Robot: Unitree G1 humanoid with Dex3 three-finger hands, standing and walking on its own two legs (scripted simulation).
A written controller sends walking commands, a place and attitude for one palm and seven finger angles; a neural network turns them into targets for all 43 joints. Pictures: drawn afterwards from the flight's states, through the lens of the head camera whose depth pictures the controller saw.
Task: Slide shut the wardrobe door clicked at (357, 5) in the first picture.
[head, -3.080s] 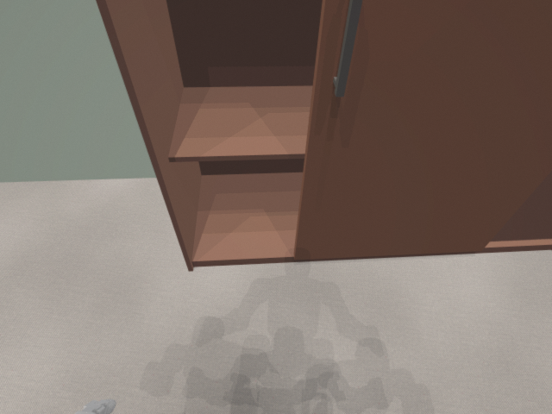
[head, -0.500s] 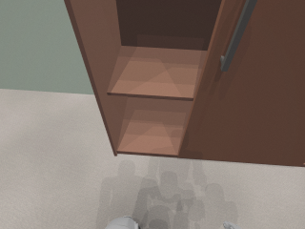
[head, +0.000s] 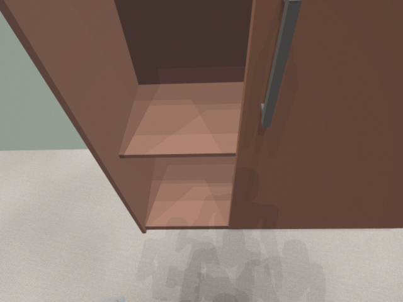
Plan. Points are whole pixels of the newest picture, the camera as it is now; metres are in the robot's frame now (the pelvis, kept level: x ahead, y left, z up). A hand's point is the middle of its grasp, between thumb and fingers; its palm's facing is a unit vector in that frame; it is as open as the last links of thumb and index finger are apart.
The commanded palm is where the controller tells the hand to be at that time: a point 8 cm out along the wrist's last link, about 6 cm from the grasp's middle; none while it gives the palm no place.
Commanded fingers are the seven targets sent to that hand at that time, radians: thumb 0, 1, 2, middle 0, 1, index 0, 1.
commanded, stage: come to a stop and stand still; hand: right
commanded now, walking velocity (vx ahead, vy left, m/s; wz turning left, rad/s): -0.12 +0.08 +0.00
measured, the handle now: (274, 68) +0.50 -0.13 +0.20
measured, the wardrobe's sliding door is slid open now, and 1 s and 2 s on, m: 0.42 0.42 0.42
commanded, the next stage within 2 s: look again from close up in 1.60 s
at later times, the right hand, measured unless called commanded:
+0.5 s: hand out of the picture +0.01 -0.14 -0.17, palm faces +0.09 +0.97 -0.21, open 7.3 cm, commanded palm none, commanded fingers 0.00 -0.90 -0.90 0.20 0.30 0.20 0.30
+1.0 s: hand out of the picture -0.04 -0.17 -0.18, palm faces +0.04 +0.98 -0.21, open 7.4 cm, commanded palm none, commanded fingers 0.00 -0.90 -0.90 0.20 0.30 0.20 0.30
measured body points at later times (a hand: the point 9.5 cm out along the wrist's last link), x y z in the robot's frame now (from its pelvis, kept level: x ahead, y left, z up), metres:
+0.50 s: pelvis -0.02 +0.04 +0.00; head -0.01 +0.04 +0.45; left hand -0.02 +0.28 -0.16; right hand +0.00 -0.20 -0.16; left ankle -0.02 +0.17 -0.74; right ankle -0.04 -0.08 -0.74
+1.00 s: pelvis -0.03 +0.00 -0.01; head -0.03 +0.01 +0.44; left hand +0.00 +0.24 -0.16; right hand -0.04 -0.22 -0.16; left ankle -0.02 +0.17 -0.74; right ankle -0.04 -0.08 -0.74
